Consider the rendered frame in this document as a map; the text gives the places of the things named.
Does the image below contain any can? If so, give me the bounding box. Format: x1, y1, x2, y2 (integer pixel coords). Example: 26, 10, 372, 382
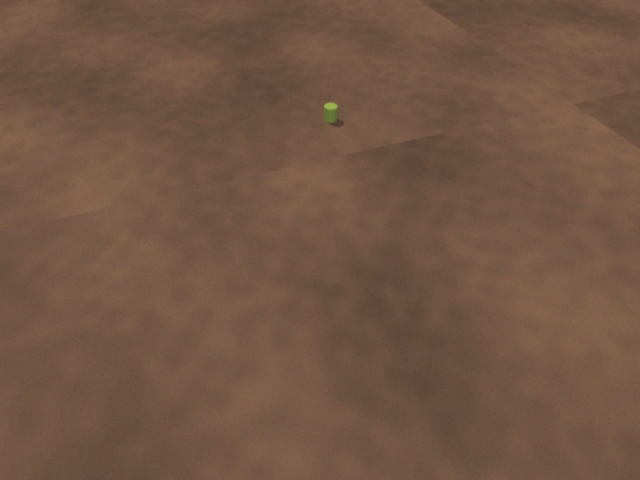
324, 103, 338, 123

